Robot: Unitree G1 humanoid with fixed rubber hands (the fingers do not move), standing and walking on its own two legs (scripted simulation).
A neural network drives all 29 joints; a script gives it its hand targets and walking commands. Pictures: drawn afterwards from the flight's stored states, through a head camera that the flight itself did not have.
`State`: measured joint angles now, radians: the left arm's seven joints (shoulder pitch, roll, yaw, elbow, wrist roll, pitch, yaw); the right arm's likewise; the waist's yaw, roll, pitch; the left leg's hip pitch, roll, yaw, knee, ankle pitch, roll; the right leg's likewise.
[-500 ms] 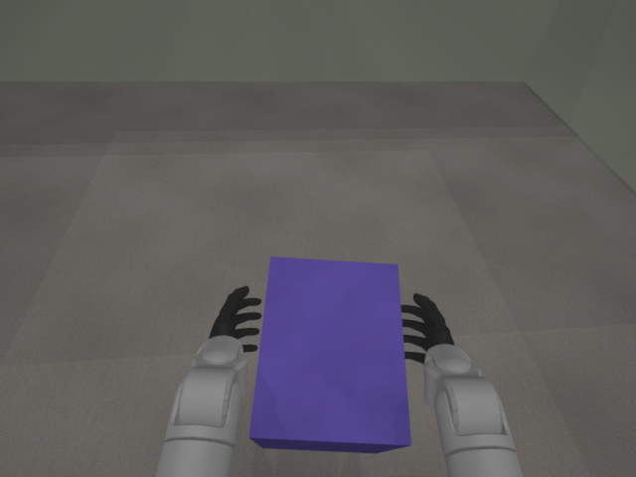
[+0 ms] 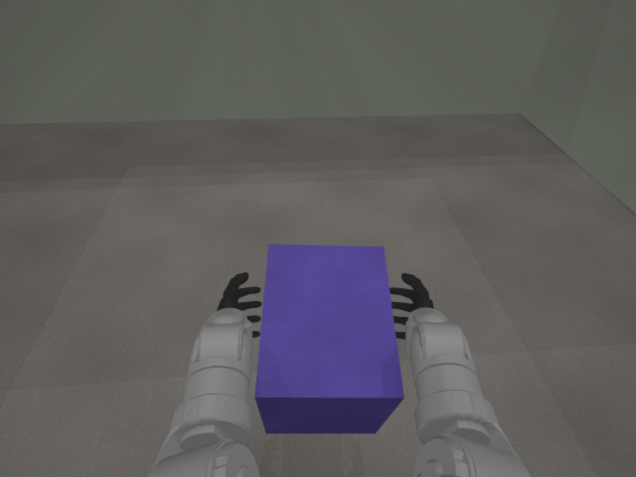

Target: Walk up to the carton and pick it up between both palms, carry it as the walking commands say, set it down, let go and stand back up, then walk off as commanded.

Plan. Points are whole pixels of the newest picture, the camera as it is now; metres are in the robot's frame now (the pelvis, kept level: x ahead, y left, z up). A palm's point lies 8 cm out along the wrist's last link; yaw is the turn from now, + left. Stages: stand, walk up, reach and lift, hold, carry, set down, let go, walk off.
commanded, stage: set down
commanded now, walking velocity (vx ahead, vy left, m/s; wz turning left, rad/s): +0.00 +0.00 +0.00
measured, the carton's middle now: (323, 342) +0.34 +0.00 -0.05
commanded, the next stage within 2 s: none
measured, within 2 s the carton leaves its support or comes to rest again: neither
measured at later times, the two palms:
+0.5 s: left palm (242, 350) +0.34 +0.13 -0.06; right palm (405, 347) +0.34 -0.13 -0.06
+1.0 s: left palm (249, 364) +0.37 +0.13 -0.15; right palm (391, 368) +0.36 -0.13 -0.15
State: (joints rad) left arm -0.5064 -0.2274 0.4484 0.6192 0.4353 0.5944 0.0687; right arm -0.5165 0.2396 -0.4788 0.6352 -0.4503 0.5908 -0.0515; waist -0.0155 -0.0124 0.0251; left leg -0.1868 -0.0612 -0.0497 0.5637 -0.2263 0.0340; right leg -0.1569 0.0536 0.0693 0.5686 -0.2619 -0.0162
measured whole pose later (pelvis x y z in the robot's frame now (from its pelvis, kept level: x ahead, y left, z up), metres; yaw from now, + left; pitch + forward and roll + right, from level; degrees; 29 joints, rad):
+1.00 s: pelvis -0.01 +0.00 -0.09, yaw +0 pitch +28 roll -1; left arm -0.60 -0.18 0.39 0.65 0.29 0.16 0.14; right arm -0.55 0.24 -0.44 0.59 -0.27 0.16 -0.16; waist 0.00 0.00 -0.14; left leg -1.24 -0.09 -0.07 1.12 -0.37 0.01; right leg -1.21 0.10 0.06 1.13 -0.42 0.00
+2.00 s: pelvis -0.04 +0.00 -0.24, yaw -1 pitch +40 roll -3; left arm -0.98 -0.04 0.37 0.81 0.22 0.19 0.20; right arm -0.91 0.13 -0.47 0.70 -0.19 0.19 -0.21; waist -0.01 0.00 -0.10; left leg -1.88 -0.15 -0.07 1.69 -0.50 -0.01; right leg -1.83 0.15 0.05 1.69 -0.55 0.04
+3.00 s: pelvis -0.06 +0.01 -0.36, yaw -3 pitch +41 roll -4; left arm -1.33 0.15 0.27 0.96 0.11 0.21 0.18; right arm -1.22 0.02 -0.46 0.77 -0.11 0.21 -0.21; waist -0.01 -0.01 0.16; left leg -2.26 -0.16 -0.04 2.08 -0.54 -0.01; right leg -2.21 0.19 0.02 2.08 -0.60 0.07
